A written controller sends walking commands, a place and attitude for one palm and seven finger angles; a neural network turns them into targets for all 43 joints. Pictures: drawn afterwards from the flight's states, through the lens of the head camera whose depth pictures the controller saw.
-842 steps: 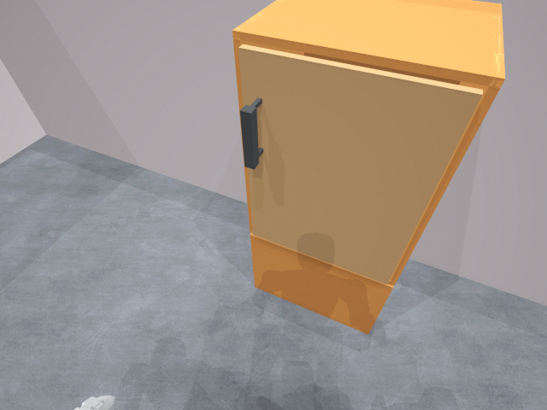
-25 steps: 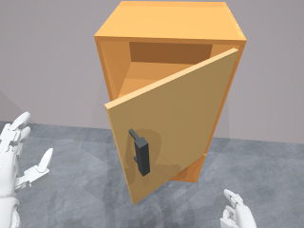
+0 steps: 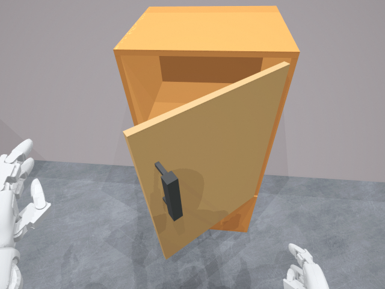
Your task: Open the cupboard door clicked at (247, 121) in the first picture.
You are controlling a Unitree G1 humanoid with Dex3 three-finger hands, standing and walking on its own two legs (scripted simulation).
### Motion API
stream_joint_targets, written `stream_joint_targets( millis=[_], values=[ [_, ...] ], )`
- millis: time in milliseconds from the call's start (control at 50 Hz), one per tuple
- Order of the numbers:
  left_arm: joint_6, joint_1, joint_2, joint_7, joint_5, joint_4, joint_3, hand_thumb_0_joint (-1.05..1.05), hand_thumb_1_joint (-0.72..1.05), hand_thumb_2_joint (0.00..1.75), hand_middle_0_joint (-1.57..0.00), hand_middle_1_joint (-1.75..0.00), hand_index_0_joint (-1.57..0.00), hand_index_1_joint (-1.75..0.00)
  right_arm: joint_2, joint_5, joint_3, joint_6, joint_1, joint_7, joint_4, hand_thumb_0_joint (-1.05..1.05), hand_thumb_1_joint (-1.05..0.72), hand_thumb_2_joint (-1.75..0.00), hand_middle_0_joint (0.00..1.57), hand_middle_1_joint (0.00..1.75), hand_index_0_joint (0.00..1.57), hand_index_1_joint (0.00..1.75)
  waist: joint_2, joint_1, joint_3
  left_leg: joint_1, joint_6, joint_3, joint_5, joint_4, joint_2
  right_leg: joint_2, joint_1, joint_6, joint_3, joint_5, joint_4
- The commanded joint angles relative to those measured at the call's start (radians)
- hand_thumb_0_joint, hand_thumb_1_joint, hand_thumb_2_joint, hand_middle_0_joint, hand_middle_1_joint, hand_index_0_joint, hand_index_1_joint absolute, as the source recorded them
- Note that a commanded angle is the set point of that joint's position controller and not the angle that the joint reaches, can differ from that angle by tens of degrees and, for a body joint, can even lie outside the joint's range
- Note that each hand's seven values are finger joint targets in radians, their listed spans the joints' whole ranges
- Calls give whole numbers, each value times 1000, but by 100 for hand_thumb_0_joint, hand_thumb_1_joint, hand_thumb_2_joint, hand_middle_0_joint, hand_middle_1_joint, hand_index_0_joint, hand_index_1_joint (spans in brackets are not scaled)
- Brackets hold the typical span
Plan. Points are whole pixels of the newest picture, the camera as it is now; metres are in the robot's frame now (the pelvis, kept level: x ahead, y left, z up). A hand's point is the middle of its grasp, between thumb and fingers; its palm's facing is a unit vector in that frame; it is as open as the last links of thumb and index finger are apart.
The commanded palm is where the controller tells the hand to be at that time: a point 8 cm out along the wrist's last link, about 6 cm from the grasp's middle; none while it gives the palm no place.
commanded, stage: step back with the hand held close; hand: left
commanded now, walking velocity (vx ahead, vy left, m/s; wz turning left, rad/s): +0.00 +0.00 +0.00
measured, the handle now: (167, 191) +0.31 +0.10 +0.04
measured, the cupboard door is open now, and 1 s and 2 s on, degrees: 41 41 41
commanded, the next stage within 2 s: stop stepping back and stand still in 1.18 s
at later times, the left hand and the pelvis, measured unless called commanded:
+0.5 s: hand (31, 224) +0.16 +0.27 +0.15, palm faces +0.32 -0.80 -0.51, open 7.4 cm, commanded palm +0.10 +0.32 +0.17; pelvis -0.05 +0.02 -0.01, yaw -2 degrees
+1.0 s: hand out of the picture +0.06 +0.30 +0.15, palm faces +0.43 -0.78 -0.46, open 7.4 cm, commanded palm -0.02 +0.35 +0.17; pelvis -0.15 +0.05 -0.03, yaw +2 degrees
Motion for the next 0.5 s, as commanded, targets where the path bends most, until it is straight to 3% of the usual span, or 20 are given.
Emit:
stream_joint_targets(
  millis=[0, 20, 40, 60, 80, 100, 120, 140, 180, 220, 240, 260, 300, 380, 440, 480],
  values=[
    [-63, -90, 175, 13, 0, -175, 101, 0, 90, 90, -20, -30, -20, -30, -101, 6, -41, -55, -137, -8, -158, 0, -90, -90, 20, 30, 20, 30, -31, -1, -51, 8, 14, -29, 194, -50, 15, -24, -40, 10, 56, 141, -67],
    [-80, -177, 213, 17, -1, -287, 116, 0, 90, 90, -20, -30, -20, -30, -102, 5, -38, -64, -149, -7, -168, 0, -90, -90, 20, 30, 20, 30, -6, 1, -99, 24, 16, -37, 188, -45, 11, -27, -24, 9, 63, 140, -66],
    [-130, -313, 379, 31, 13, -301, 281, 0, 90, 90, -20, -30, -20, -30, -102, 25, -18, -51, -127, -9, -205, 0, -90, -90, 20, 30, 20, 30, 37, -39, 27, -65, 26, -57, 84, -27, 18, -66, -138, 3, 152, 148, -108],
    [-132, -148, 271, 15, 6, -201, 207, 0, 90, 90, -20, -30, -20, -30, -101, 14, -35, -39, -120, -13, -179, 0, -90, -90, 20, 30, 20, 30, -86, -44, -15, -62, 33, -67, 94, 4, 24, -90, -144, 5, 156, 178, -108],
    [-117, -36, 230, 6, 5, -157, 174, 0, 90, 90, -20, -30, -20, -30, -107, 12, -43, -26, -120, -9, -184, 0, -90, -90, 20, 30, 20, 30, -125, -44, -27, -36, 35, -57, 121, 24, 23, -98, -165, 7, 168, 218, -112],
    [-110, -9, 206, 0, 6, -160, 148, 0, 90, 90, -20, -30, -20, -30, -112, 12, -46, -14, -114, -4, -193, 0, -90, -90, 20, 30, 20, 30, -133, -48, -49, -30, 31, -47, 142, 34, 24, -105, -163, 12, 161, 251, -103],
    [-111, 6, 200, -2, 6, -178, 139, 0, 90, 90, -20, -30, -20, -30, -116, 13, -51, -5, -115, -3, -199, 0, -90, -90, 20, 30, 20, 30, -123, -51, -77, -32, 29, -41, 159, 41, 29, -112, -158, 14, 155, 273, -87],
    [-118, 13, 196, -2, 8, -201, 135, 0, 90, 90, -20, -30, -20, -30, -121, 11, -55, -2, -118, -6, -201, 0, -90, -90, 20, 30, 20, 30, -55, -52, -108, -34, 26, -39, 204, 36, 34, -116, -132, 11, 139, 326, -58],
    [-114, 54, 201, 2, 6, -212, 137, 0, 90, 90, -20, -30, -20, -30, -124, 14, -60, 11, -112, -7, -214, 0, -90, -90, 20, 30, 20, 30, -30, -54, -154, -32, 23, -34, 248, 36, 49, -112, -127, 18, 143, 365, -25],
    [-116, 65, 233, 10, 6, -248, 167, 0, 90, 90, -20, -30, -20, -30, -121, 17, -65, 21, -110, -11, -226, 0, -90, -90, 20, 30, 20, 30, -70, -53, -192, -41, 22, -36, 282, 40, 56, -107, -111, 22, 138, 402, 2],
    [-118, 65, 257, 15, 6, -265, 188, 0, 90, 90, -20, -30, -20, -30, -123, 16, -68, 26, -113, -14, -227, 0, -90, -90, 20, 30, 20, 30, -50, -52, -201, -50, 22, -43, 305, 43, 59, -112, -98, 19, 135, 426, 18],
    [-115, 81, 258, 19, 5, -268, 196, 0, 90, 90, -20, -30, -20, -30, -115, 19, -67, 30, -109, -16, -237, 0, -90, -90, 20, 30, 20, 30, -72, -51, -212, -59, 19, -44, 314, 42, 62, -107, -92, 19, 134, 429, 32],
    [-118, 86, 276, 26, 4, -287, 216, 0, 90, 90, -20, -30, -20, -30, -111, 22, -70, 37, -111, -19, -249, 0, -90, -90, 20, 30, 20, 30, -97, -52, -211, -81, 19, -45, 315, 49, 63, -106, -97, 20, 138, 439, 47],
    [-128, 111, 283, 37, 6, -332, 232, 0, 90, 90, -20, -30, -20, -30, -113, 23, -74, 38, -107, -23, -265, 0, -90, -90, 20, 30, 20, 30, -31, -49, -205, -140, 23, -63, 275, 32, 73, -94, -99, 18, 142, 372, 84],
    [-136, 117, 272, 41, 12, -348, 226, 0, 90, 90, -20, -30, -20, -30, -124, 20, -76, 28, -109, -24, -271, 0, -90, -90, 20, 30, 20, 30, 33, -46, -166, -231, 39, -97, 155, -18, 92, -68, -97, 25, 131, 230, 108],
    [-145, 126, 261, 45, 20, -340, 229, 0, 90, 90, -20, -30, -20, -30, -127, 19, -75, 21, -95, -23, -273, 0, -90, -90, 20, 30, 20, 30, 43, -49, -142, -323, 55, -114, 34, -62, 119, -50, -68, 33, 121, 176, 161]
  ],
)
